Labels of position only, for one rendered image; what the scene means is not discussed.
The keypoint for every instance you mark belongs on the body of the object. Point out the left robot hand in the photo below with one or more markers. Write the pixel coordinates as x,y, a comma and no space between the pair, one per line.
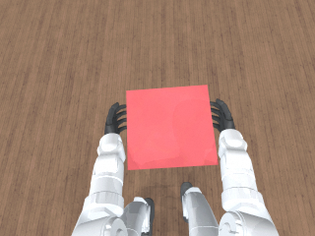
112,124

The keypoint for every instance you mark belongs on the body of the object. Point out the left robot foot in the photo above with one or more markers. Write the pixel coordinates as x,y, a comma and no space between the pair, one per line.
150,203

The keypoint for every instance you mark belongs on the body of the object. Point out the right robot hand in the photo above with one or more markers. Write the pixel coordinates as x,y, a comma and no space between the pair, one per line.
225,120

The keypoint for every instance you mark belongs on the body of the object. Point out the carton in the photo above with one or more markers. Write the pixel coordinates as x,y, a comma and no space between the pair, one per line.
170,127

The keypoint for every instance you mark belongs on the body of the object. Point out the robot left shin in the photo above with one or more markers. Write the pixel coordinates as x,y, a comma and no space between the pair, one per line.
140,199

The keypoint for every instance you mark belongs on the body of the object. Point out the right robot forearm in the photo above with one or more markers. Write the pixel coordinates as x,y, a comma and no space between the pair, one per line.
238,179

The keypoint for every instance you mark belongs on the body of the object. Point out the left robot forearm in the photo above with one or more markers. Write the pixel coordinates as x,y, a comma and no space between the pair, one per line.
105,196

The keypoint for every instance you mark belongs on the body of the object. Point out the right robot upper arm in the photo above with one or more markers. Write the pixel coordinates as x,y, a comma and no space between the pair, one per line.
239,223

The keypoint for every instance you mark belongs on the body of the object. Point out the left robot upper arm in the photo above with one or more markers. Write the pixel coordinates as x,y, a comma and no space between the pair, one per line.
105,226

